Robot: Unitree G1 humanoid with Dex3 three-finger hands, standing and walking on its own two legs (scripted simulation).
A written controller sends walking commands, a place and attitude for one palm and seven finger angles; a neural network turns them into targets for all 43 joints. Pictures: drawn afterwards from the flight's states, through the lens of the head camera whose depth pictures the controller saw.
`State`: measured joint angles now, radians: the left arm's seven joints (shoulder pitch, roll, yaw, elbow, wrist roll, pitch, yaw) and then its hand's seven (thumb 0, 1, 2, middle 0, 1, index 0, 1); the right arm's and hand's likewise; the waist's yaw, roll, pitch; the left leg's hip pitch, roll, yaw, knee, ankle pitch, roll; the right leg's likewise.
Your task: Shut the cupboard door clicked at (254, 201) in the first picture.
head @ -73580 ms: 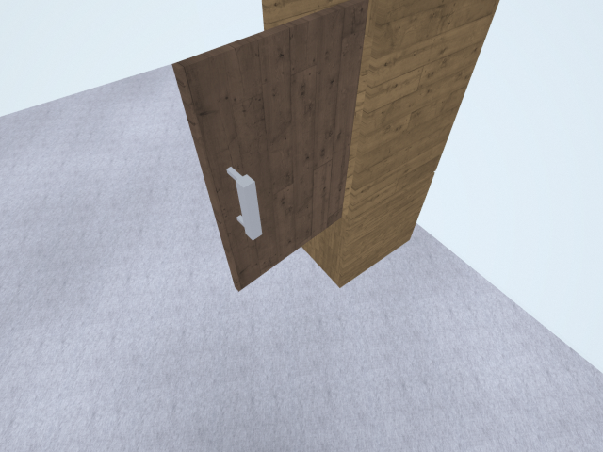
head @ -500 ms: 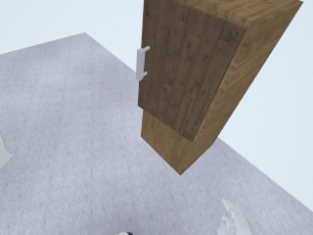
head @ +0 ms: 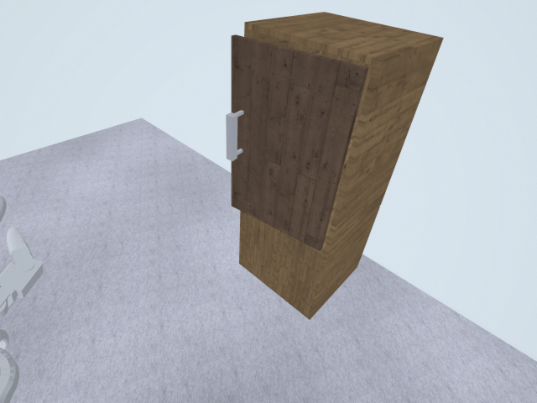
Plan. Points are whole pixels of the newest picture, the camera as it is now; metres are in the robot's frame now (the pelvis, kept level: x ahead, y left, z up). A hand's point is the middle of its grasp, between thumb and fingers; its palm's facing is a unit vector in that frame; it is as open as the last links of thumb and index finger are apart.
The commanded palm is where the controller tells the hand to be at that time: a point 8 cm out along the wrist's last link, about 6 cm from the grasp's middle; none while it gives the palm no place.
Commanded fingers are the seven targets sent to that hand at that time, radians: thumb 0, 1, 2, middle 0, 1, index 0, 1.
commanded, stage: stop stepping back and stand still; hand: left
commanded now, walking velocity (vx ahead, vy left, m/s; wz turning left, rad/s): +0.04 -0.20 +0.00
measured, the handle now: (236, 135) +0.88 +0.13 +0.00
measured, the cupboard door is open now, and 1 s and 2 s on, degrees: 8 8 8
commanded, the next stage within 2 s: let the arm hang, fingers relaxed in 1.44 s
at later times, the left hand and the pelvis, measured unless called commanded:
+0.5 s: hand (5, 289) +0.20 +0.32 +0.15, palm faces +0.50 -0.82 -0.28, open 7.4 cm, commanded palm +0.13 +0.35 +0.20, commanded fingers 0.00 0.90 0.90 -0.20 -0.30 -0.20 -0.30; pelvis -0.01 +0.05 +0.02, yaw -1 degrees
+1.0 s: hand out of the picture +0.17 +0.31 +0.16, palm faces +0.40 -0.82 -0.42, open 7.4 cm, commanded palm +0.12 +0.35 +0.20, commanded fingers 0.00 0.90 0.90 -0.20 -0.30 -0.20 -0.30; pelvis -0.03 +0.05 +0.02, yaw -1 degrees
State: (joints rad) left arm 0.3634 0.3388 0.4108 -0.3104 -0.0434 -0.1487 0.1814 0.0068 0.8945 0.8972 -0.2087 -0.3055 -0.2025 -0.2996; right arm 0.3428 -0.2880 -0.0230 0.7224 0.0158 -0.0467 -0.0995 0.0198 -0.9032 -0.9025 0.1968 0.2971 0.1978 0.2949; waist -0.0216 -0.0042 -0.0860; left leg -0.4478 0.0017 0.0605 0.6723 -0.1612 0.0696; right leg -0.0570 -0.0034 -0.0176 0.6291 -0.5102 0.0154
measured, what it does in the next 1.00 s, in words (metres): steps on the spot: right foot, then left foot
